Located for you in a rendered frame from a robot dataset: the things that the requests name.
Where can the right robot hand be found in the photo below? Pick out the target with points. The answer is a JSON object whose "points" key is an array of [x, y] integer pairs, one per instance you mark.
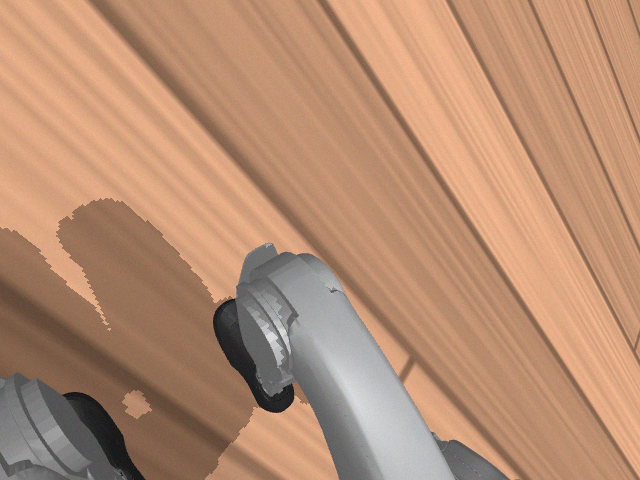
{"points": [[465, 463]]}

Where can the left robot foot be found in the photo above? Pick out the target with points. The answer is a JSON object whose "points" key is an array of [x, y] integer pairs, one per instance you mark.
{"points": [[111, 440]]}

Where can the right robot foot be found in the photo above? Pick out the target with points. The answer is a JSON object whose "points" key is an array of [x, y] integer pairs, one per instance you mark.
{"points": [[227, 331]]}

